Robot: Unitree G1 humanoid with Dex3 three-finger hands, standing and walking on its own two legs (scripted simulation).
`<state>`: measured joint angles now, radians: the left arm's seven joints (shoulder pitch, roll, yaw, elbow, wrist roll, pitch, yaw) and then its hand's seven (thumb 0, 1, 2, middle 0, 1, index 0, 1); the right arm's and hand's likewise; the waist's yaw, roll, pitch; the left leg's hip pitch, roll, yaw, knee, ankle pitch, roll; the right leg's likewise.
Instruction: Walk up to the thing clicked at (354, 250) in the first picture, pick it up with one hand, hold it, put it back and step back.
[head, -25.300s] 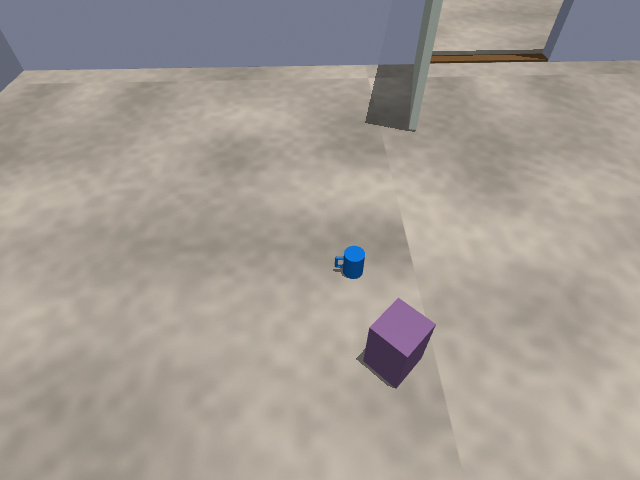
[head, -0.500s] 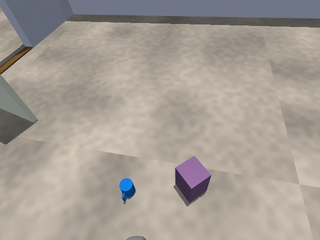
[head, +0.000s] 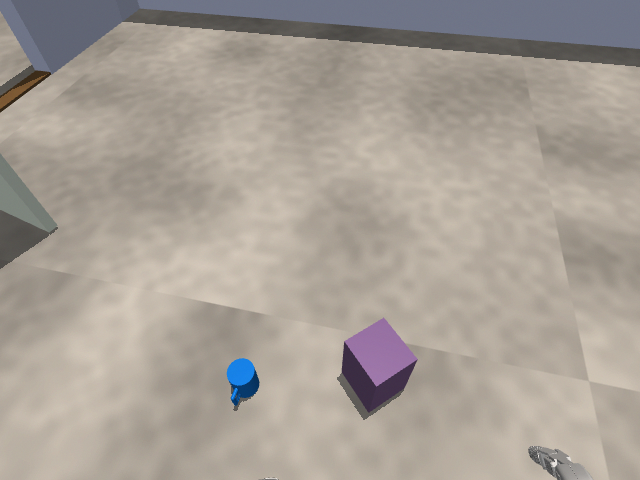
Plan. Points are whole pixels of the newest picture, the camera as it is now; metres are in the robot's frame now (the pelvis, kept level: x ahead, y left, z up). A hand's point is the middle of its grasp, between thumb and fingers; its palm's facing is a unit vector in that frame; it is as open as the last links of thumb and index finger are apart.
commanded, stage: walk up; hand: left
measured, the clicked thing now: (241, 383) +0.48 +0.27 -0.70
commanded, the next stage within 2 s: none
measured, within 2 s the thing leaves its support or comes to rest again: neither
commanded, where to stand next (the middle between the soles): +0.12 +0.01 m, yaw +1 degrees
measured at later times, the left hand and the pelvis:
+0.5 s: hand out of the picture +0.08 +0.26 -0.14, palm faces -0.01 -0.94 -0.34, open 7.4 cm; pelvis +0.00 +0.00 +0.02, yaw +0 degrees
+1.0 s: hand out of the picture +0.07 +0.28 -0.13, palm faces +0.01 -0.93 -0.36, open 7.4 cm; pelvis +0.03 +0.01 +0.02, yaw +0 degrees
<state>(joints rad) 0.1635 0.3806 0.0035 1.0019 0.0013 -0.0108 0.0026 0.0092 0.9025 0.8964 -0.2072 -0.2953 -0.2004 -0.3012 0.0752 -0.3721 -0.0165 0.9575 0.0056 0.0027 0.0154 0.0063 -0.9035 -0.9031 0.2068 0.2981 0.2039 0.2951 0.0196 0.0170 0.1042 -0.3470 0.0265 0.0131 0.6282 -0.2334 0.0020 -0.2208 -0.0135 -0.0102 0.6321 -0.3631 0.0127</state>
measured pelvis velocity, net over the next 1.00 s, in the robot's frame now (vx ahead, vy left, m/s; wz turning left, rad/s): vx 0.03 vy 0.01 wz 0.01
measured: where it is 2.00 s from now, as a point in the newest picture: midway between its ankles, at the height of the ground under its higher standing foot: outside the picture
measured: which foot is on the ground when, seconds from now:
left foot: down 0.00-1.00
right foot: down 0.00-1.00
